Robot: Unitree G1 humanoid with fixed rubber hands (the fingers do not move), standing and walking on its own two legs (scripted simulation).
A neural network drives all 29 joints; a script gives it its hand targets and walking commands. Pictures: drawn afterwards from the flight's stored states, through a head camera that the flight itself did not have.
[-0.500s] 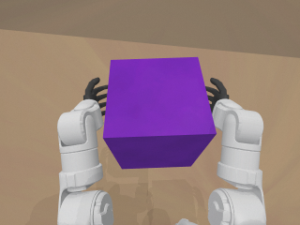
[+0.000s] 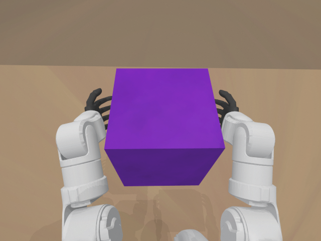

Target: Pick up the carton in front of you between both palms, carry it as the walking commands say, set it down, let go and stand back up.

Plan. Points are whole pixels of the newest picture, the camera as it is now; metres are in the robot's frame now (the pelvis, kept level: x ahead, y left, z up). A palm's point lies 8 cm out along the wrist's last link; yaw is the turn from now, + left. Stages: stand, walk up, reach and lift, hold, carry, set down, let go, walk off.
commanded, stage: carry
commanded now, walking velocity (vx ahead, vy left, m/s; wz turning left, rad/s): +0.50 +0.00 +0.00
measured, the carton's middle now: (161, 133) +0.36 -0.04 +0.08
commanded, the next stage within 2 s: none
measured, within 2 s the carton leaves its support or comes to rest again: neither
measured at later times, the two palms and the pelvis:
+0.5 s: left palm (85, 34) +0.66 +0.15 +0.20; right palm (182, 26) +0.69 -0.15 +0.20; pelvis +0.32 -0.04 +0.05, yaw +1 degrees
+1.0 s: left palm out of the picture +1.01 +0.13 +0.26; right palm out of the picture +1.01 -0.17 +0.26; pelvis +0.66 -0.02 +0.08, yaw +1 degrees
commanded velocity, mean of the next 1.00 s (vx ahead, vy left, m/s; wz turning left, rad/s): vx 0.50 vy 0.00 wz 0.00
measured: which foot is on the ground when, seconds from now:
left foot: down 0.00-0.26, up 0.28-0.58, down 0.60-1.00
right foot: up 0.00-0.20, down 0.22-0.64, up 0.66-1.00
